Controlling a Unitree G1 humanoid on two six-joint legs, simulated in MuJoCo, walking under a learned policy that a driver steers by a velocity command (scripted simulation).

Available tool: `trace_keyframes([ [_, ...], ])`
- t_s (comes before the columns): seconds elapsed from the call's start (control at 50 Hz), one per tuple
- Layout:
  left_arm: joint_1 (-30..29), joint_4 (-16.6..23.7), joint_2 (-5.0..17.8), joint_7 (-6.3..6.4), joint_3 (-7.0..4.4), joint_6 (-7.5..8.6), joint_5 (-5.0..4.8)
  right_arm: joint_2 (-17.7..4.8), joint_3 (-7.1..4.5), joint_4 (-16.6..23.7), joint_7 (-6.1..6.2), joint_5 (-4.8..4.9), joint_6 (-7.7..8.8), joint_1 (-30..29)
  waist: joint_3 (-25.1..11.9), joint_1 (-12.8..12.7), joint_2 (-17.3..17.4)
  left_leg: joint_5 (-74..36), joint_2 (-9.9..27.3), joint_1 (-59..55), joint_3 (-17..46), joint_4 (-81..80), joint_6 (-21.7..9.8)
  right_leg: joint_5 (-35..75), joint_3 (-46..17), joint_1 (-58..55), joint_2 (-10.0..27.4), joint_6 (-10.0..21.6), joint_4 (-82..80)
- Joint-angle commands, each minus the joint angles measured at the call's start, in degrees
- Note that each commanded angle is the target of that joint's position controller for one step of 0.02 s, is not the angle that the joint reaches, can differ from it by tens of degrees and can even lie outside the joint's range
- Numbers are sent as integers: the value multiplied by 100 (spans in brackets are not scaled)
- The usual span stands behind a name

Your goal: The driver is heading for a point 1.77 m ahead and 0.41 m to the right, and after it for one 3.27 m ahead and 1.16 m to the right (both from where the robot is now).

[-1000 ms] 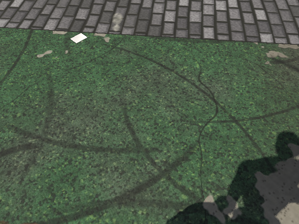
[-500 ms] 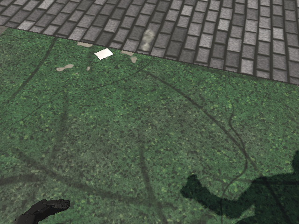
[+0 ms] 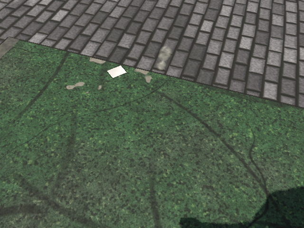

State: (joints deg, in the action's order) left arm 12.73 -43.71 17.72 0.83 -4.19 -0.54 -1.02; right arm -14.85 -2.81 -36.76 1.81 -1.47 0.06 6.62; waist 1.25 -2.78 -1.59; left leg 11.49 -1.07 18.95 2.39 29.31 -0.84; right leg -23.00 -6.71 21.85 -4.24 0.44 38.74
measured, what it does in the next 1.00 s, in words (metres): steps on the spot, turning right: right foot, then left foot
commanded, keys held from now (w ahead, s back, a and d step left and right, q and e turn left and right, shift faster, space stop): e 0.52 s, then no key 0.48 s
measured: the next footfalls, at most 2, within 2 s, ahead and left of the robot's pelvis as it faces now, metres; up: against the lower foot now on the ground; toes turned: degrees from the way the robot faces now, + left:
right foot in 0.34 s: +0.04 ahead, -0.15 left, +0.00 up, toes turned -16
left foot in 0.80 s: +0.11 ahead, +0.07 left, +0.00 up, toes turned -25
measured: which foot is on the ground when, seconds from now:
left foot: down 0.00-0.34, up 0.36-0.78, down 0.80-1.00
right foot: up 0.00-0.32, down 0.34-1.00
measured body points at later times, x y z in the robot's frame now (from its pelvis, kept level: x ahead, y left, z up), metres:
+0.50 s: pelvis +0.01 -0.05 +0.01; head +0.04 -0.09 +0.45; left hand +0.24 +0.18 -0.07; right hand +0.07 -0.37 -0.11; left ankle +0.03 +0.11 -0.65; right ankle +0.00 -0.14 -0.73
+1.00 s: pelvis +0.03 -0.02 +0.00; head +0.04 -0.02 +0.45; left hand +0.26 +0.16 -0.11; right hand +0.07 -0.32 -0.10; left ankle +0.07 +0.09 -0.73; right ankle +0.00 -0.14 -0.73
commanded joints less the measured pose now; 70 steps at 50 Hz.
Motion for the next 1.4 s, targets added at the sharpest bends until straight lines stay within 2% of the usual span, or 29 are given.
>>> trace_keyframes([
  [0.02,105,484,849,25,-245,60,4,-816,-270,325,25,-61,103,342,-611,256,1141,-2081,2275,-1326,2001,-1123,-1493,-1123,68,1433,278,-269,2460],
  [0.06,290,343,783,83,-289,-119,15,-678,-233,366,13,70,134,-121,-450,97,896,-2149,1793,-1181,1146,-1001,-1121,-537,128,1486,416,-493,2856],
  [0.1,125,474,517,55,-219,-192,-9,-746,-256,300,25,53,104,-97,-362,152,913,-2385,1578,-1010,622,-1048,-1102,-162,361,1368,457,-625,2683],
  [0.18,-366,847,276,-82,-92,-186,-15,-952,-360,194,81,63,1,68,-588,394,1106,-2330,1651,-1197,183,-976,-1170,96,662,841,615,-609,1369],
  [0.26,-390,1028,465,-212,-149,-212,-15,-1187,-453,92,26,182,-16,162,-675,423,1227,-2219,1899,-1241,113,-784,-1116,241,952,199,547,-351,341],
  [0.3,-116,985,465,-251,-194,-233,-7,-1198,-462,57,12,298,-2,42,-652,201,1166,-1880,1841,-1059,-79,-399,-841,919,1134,-399,410,-92,-682],
  [0.32,83,920,543,-223,-246,-234,18,-1067,-434,-33,0,322,17,204,-676,142,990,-1424,1660,-764,-305,3,-546,1418,1075,-961,280,85,-1222],
  [0.34,268,933,924,-149,-367,-219,22,-821,-376,-111,-33,193,35,496,-750,189,61,-342,1265,83,-834,1039,-24,2942,183,-1860,830,376,-1570],
  [0.36,269,1119,1610,-52,-480,-198,91,-452,-218,188,-65,-136,41,412,-741,339,-1799,2746,437,1816,-1051,2851,566,5211,-1944,-2573,2421,1360,-1498],
  [0.38,477,1149,1419,-127,-417,-73,295,-756,-303,306,-10,-5,65,-167,-1151,-223,-1243,2924,192,2089,-77,3771,547,4707,-2352,-2205,2723,2109,-1764],
  [0.4,267,1117,1281,-152,-356,29,302,-931,-361,281,26,148,35,-284,-853,-96,-760,2470,292,2154,103,4070,459,4148,-1851,-1979,2378,1887,-1829],
  [0.44,-288,1150,924,-76,-253,50,65,-952,-407,91,121,105,-36,-94,-605,185,-422,1608,407,2142,209,3809,435,3396,-1299,-1684,1843,1329,-1810],
  [0.5,-469,1204,845,15,-192,-18,87,-840,-404,9,99,95,-31,180,-719,363,-553,974,202,1638,145,3701,534,3342,-1084,-1322,1542,1271,-1865],
  [0.6,-385,1154,816,96,-174,-45,101,-643,-295,-13,41,129,-13,32,-759,204,-614,726,208,1274,150,2309,610,2645,-1168,-1427,1481,1251,-1824],
  [0.72,-435,1062,778,-8,-110,-88,140,-677,-267,33,-67,188,48,5,-517,85,-718,1016,179,332,32,1119,462,2173,-1557,-973,1490,1309,-1734],
  [0.78,-539,985,528,-17,7,-83,70,-523,-215,-72,-147,132,140,340,-520,396,-527,-316,174,-752,-34,-692,251,2129,-1473,-721,1186,942,-1479],
  [0.8,-332,940,376,-14,56,-42,134,-728,-234,-41,-141,31,167,415,-642,319,-203,-1078,640,-1307,372,-790,91,1613,-1294,-454,960,609,-1271],
  [0.82,42,898,285,-38,72,18,247,-1140,-299,32,-113,-33,158,380,-729,-24,761,-2167,1394,-1551,1042,-684,-290,545,-678,-139,361,281,-660],
  [0.84,-64,947,296,-29,58,36,214,-918,-228,-65,-134,-55,158,134,-604,-129,1427,-1549,1668,-774,1449,-886,-847,98,-180,-391,238,29,-764],
  [0.86,-174,884,454,-9,26,29,241,-590,-131,52,-160,-16,185,-175,-475,-76,1184,-916,1413,-556,1268,-972,-800,422,-155,-723,377,-89,-882],
  [0.9,-464,862,402,0,8,-48,240,-648,-130,8,-168,20,225,-24,-382,135,1024,-148,929,-510,831,-873,-375,1005,-156,-852,341,-69,-997],
  [0.94,-367,832,337,-26,14,-86,217,-663,-107,-19,-152,27,256,56,-194,147,807,205,755,-395,605,-814,-197,1199,-250,-835,411,35,-1108],
  [1.06,-261,660,224,-31,12,17,183,-552,-56,-4,-103,64,209,267,-232,299,172,-32,517,-679,327,-419,-150,1532,-361,-696,472,77,-1211],
  [1.22,-109,535,191,39,2,34,172,-433,-9,-61,-151,76,199,282,-253,279,57,-195,398,-660,223,-341,-128,1762,-408,-867,520,53,-1183],
  [1.26,3,466,161,69,10,10,161,-445,-9,-136,-144,82,177,382,-276,281,163,1009,317,-602,213,-477,-198,604,-233,-822,355,95,-1122],
  [1.3,31,498,189,84,-10,52,110,-641,-70,-182,-104,160,160,519,154,321,500,2644,538,-424,689,-805,-525,-808,68,-178,145,168,-772],
  [1.34,-149,628,25,44,22,235,28,-859,-126,-301,-72,212,220,895,482,414,1009,3557,1390,-638,1943,-1532,-1050,-459,505,518,106,139,46],
  [1.36,-300,692,22,18,26,335,-16,-978,-163,-352,-61,231,243,953,702,443,1090,3554,1789,-589,2469,-1749,-1283,-198,584,712,281,144,239],
  [1.4,-304,705,44,-59,10,477,-35,-998,-172,-371,-62,238,273,893,693,394,1062,2913,1857,-564,2408,-1747,-1302,-242,537,584,478,260,183],
])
